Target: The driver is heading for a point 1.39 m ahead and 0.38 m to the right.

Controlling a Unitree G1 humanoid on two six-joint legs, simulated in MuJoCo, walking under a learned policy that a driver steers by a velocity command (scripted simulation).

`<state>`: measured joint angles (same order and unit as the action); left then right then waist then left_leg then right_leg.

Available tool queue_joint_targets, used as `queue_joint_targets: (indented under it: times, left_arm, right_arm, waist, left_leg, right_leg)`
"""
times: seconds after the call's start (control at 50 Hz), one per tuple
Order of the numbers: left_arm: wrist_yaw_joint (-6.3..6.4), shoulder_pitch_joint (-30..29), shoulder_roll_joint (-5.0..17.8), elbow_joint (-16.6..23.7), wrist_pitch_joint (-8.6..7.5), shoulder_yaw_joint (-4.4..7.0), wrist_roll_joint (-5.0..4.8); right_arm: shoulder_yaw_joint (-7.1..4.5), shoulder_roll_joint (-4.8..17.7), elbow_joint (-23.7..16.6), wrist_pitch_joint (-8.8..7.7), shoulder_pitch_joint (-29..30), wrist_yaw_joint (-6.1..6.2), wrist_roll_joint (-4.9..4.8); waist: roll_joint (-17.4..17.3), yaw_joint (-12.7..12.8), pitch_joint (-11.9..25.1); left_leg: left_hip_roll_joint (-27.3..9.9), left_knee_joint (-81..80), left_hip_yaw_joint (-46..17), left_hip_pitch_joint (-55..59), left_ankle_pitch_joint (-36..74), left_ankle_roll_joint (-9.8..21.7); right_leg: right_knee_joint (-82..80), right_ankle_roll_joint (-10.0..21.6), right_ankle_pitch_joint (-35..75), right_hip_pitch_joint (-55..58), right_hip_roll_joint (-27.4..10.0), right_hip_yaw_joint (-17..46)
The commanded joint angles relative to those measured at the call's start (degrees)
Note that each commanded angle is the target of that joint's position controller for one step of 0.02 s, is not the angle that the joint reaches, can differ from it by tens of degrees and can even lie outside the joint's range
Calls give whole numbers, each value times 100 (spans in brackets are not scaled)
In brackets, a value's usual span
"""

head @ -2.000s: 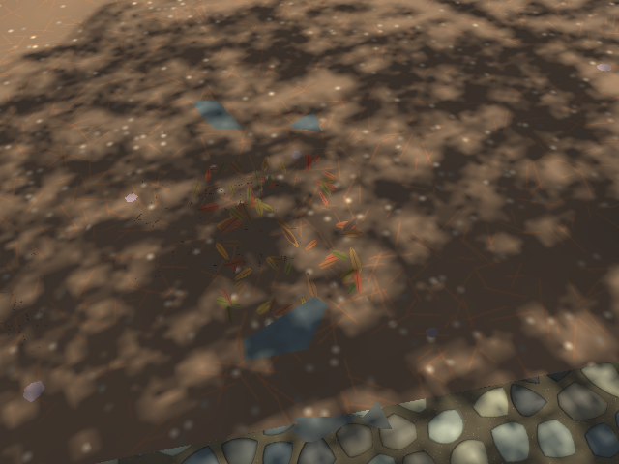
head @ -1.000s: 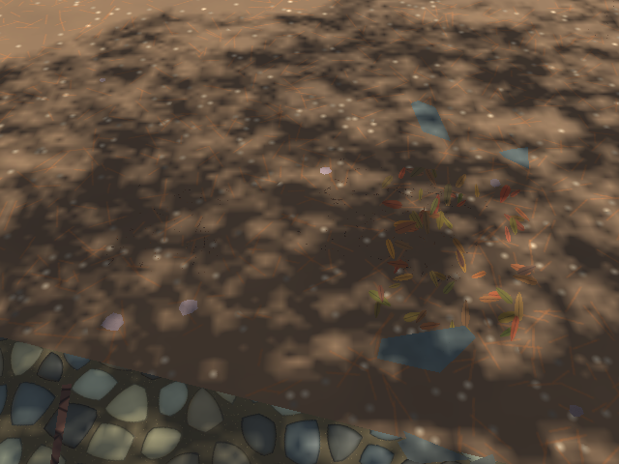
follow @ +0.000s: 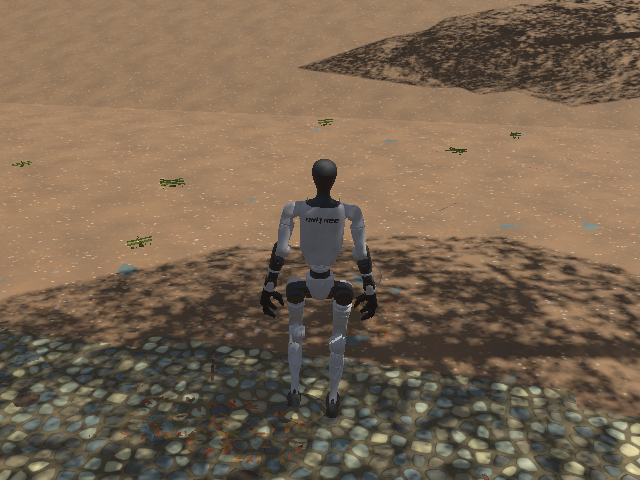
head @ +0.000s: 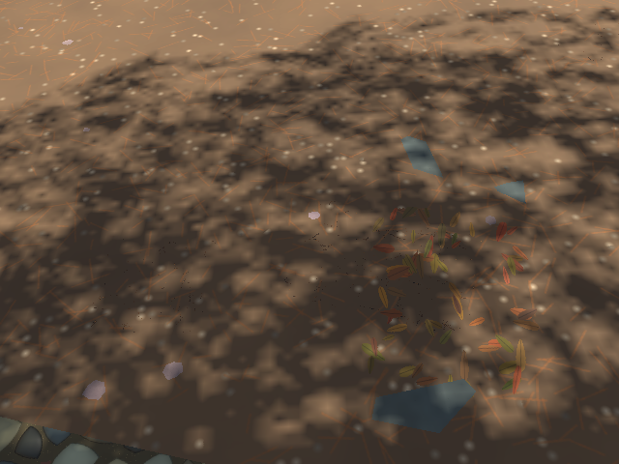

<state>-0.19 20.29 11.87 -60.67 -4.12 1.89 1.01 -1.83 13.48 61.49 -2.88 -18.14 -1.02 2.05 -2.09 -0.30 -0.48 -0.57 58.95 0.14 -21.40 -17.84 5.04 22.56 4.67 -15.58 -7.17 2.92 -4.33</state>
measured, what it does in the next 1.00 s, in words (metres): walks ahead: left foot, then right foot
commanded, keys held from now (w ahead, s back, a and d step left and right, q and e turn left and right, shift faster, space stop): w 1.00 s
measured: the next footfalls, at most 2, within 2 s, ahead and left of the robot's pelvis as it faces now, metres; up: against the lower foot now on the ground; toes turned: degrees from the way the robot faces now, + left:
left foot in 0.34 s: +0.35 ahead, +0.06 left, +0.00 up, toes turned +3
right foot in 0.88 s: +0.66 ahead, -0.10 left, +0.00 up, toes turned -4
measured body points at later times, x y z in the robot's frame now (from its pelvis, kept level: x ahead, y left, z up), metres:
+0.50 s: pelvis +0.27 +0.02 -0.01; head +0.30 +0.01 +0.44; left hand +0.29 +0.26 -0.16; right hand +0.32 -0.24 -0.15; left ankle +0.31 +0.06 -0.74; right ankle +0.19 -0.10 -0.65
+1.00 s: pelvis +0.56 -0.04 -0.01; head +0.59 -0.04 +0.44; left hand +0.67 +0.21 -0.14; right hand +0.53 -0.28 -0.16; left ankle +0.42 +0.07 -0.64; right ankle +0.62 -0.10 -0.74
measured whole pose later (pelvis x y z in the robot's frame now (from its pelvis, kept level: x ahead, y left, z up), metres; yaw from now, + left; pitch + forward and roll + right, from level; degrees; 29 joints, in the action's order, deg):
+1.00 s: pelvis +0.56 -0.04 -0.01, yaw +0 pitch +0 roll +0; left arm -0.6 8.7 11.9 -54.5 -4.3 3.1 1.3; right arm -2.0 11.1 60.3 -4.6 -21.4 0.3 0.8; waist -0.9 -1.5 -3.7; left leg 1.1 66.3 0.4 -16.1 -21.0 5.4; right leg 28.2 5.9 -10.0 -18.2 2.9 -6.5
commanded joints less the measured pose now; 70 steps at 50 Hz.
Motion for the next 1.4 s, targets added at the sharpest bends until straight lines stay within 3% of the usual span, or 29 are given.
queue_joint_targets:
  times: [0.02, 0.08, 0.22, 0.28, 0.32, 0.34, 0.36, 0.38, 0.4, 0.44, 0.48, 0.54, 0.66, 0.76, 0.82, 0.86, 0.88, 0.9, 0.92, 0.94, 0.96, 0.98, 1.02, 1.08, 1.14, 1.2, 1.32, 1.36, 1.4]
  left_arm:
    - [26, 482, 487, 30, -151, 26, -15]
    - [46, 957, 453, -160, -179, -23, -29]
    - [134, 1225, 430, -271, -186, -105, -4]
    - [169, 1027, 576, -270, -212, -71, 6]
    - [180, 808, 700, -222, -172, -26, 19]
    - [154, 694, 707, -172, -156, -22, -19]
    - [122, 857, 385, -18, -153, -82, -14]
    - [31, 1440, 106, -43, -120, -55, -156]
    - [55, 859, 524, 84, -94, 26, -18]
    - [10, 152, 426, 289, -126, 57, 5]
    - [-41, 272, 174, 265, 21, 34, 115]
    - [-104, -5, 140, 423, 164, 52, 130]
    - [-156, -1639, 169, 1027, 182, 11, 37]
    - [-133, -2403, 186, 1308, 143, -28, 5]
    - [-97, -2223, 307, 1342, 69, 24, 13]
    - [-17, -1103, 504, 996, -2, 143, 23]
    - [37, -128, 668, 687, -60, 234, 94]
    - [105, 789, 1207, 528, -82, 387, 249]
    - [34, 797, 1466, 512, -23, 462, 223]
    - [-18, 289, 1153, 545, 24, 412, 5]
    - [-39, -288, 803, 639, 7, 315, -44]
    - [-53, -562, 517, 663, -38, 242, -15]
    - [-6, -501, 194, 498, -112, 133, -18]
    - [21, -30, 407, 288, -225, 155, -36]
    - [22, 274, 496, 223, -224, 150, -35]
    - [22, 600, 425, 164, -204, 101, -46]
    - [98, 1084, 592, 71, -137, 133, 13]
    - [130, 963, 686, 111, -112, 174, 46]
    - [122, 679, 805, 194, -105, 228, 40]
  right_arm:
    - [-57, 284, -319, -37, 203, -89, 27]
    - [-57, 219, -527, 52, 726, -83, -7]
    - [92, 5, -1156, 61, 2242, -67, -109]
    - [10, 245, -1116, 21, 1762, 23, -110]
    - [-143, 501, -682, -58, 356, 108, -120]
    - [-236, 663, -446, -102, -477, 164, -51]
    - [-376, 1183, -338, -112, -1237, 201, 72]
    - [-407, 1231, -405, -26, -938, 135, 2]
    - [-375, 990, -499, -25, -218, 82, -164]
    - [-188, 289, -551, -134, 391, 46, -136]
    - [-83, 48, -383, -260, 260, 102, -109]
    - [-98, 276, -202, -374, -190, 125, -128]
    - [-35, 290, -108, -342, -844, 124, -153]
    - [-19, 339, 52, -306, -1359, 195, -93]
    - [-45, 442, 61, -288, -1207, 245, -42]
    - [-78, 549, 47, -272, -1043, 250, -37]
    - [-72, 541, -4, -265, -915, 237, -89]
    - [17, 222, -230, -285, -998, 188, -229]
    - [15, -44, -196, -259, -1612, 150, -325]
    - [-121, 417, -234, -221, -1073, 172, -171]
    - [-125, 357, -412, -254, -595, 144, -136]
    - [-125, 254, -450, -260, -382, 128, -120]
    - [-118, 61, -420, -124, -499, 63, 5]
    - [-130, -31, -530, 17, -290, -16, 32]
    - [-133, 50, -833, 70, 535, -46, 17]
    - [-92, 25, -1124, 48, 1333, -56, -30]
    - [-48, 98, -1515, -29, 2233, -23, -89]
    - [-76, 213, -1593, -99, 2169, -9, -110]
    - [-163, 394, -1395, -194, 1333, 53, -118]
  waist:
    - [561, -13, -561]
    - [613, 45, -539]
    - [734, 274, -818]
    - [806, -63, -464]
    - [833, -651, 270]
    - [686, -1032, 656]
    - [-110, -1071, 1310]
    - [-1023, -564, 1641]
    - [-151, -408, 757]
    - [392, -89, -336]
    - [284, 218, -363]
    - [92, 294, -417]
    - [-50, -97, -588]
    - [-182, -358, -565]
    - [-234, -119, -454]
    - [-271, 366, 100]
    - [-157, 794, 570]
    - [512, 981, 1322]
    - [1381, 642, 1807]
    - [521, 510, 1157]
    - [427, 326, 331]
    - [262, 170, -28]
    - [420, -118, -176]
    - [470, -208, -226]
    - [506, -74, -440]
    - [513, 125, -547]
    - [617, 399, -518]
    - [662, 274, -468]
    - [671, -129, -111]
  left_leg:
    - [-343, 319, 14, -1636, 583, -107]
    - [-282, 131, 284, -1943, 788, -231]
    - [100, -2148, 829, -1279, 1435, -160]
    - [382, -2500, 853, -409, 1187, 184]
    - [548, -2833, 714, 916, 1037, 425]
    - [192, -3181, 364, 2098, 1041, 587]
    - [-1293, -3245, -1378, 3211, 254, 885]
    - [-2327, -4228, -4293, 4015, -357, 1772]
    - [-2071, -4565, -3742, 3227, -1022, 1608]
    - [-1645, -4959, -2348, 1653, -85, 1241]
    - [-1228, -5055, -1489, 997, 901, 932]
    - [-1027, -5164, -916, 959, 1732, 866]
    - [-700, -5209, -300, 1465, 2942, 517]
    - [-921, -4933, -265, 2510, 3697, 517]
    - [-1108, -4356, -183, 2938, 4996, 524]
    - [-1046, -3104, -74, 2932, 6042, 406]
    - [-874, -1981, 75, 2287, 5347, 309]
    - [-453, -155, 337, 739, 3177, 144]
    - [578, 1638, 230, -916, -1338, 11]
    - [196, 1875, -395, -1363, -884, 109]
    - [-30, 1618, -359, -1484, -338, 107]
    - [-215, 1292, -328, -1307, -19, 94]
    - [-385, 826, -273, -798, 183, -29]
    - [-427, 475, -81, -922, 407, -184]
    - [-553, -179, 86, -1487, 1015, -324]
    - [-497, -1202, 253, -1526, 1521, -432]
    - [-225, -2335, 278, -1490, 1550, -420]
    - [-150, -2605, 211, -1177, 1198, -319]
    - [111, -3046, 274, 84, 859, -163]
  right_leg:
    - [-1502, 433, 1013, 720, -1490, 1607]
    - [-1345, 408, 2655, 891, -1339, 1072]
    - [-1411, 367, 4074, 776, -1230, 622]
    - [-680, 295, 5899, 1171, -1395, 506]
    - [915, 259, 6342, 1263, -1391, 460]
    - [2133, 232, 5268, 572, -1234, 358]
    - [4049, 209, 2336, -478, -738, 90]
    - [5891, 58, -1413, -2388, 308, 436]
    - [5938, 183, -885, -2941, -187, 817]
    - [5268, 180, -161, -2705, -594, 772]
    - [4717, 43, -57, -2091, -776, 767]
    - [4214, -121, 192, -2313, -847, 536]
    - [2353, -333, 1411, -2859, -817, 61]
    - [1347, -185, 1500, -2898, -554, -124]
    - [975, 82, 882, -2434, -338, -156]
    - [625, 320, 601, -1152, -8, -233]
    - [315, 495, 918, 172, -192, -39]
    - [285, 912, 429, 1857, -1597, 1616]
    - [-337, 1690, 608, 2723, -2849, 4165]
    - [-594, 1487, 9, 2082, -2487, 3872]
    - [-835, 1280, 88, 1176, -2295, 3031]
    - [-1053, 1074, 516, 559, -2015, 2479]
    - [-1257, 778, 1173, -111, -1602, 1703]
    - [-1389, 775, 1849, -213, -1456, 1262]
    - [-1579, 728, 1984, -94, -1334, 1017]
    - [-1556, 654, 2427, 49, -1191, 918]
    - [-1068, 764, 3055, 966, -1375, 1256]
    - [-776, 711, 3415, 1114, -1467, 1388]
    - [68, 526, 4264, 917, -1327, 1322]
Velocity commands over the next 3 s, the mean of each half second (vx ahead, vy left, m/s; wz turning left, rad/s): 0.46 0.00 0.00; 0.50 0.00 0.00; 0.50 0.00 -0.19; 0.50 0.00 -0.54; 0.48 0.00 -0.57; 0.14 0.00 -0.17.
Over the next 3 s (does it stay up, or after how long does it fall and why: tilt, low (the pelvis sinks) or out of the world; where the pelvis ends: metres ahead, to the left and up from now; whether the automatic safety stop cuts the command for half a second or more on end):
stays up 1.39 -0.26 0.00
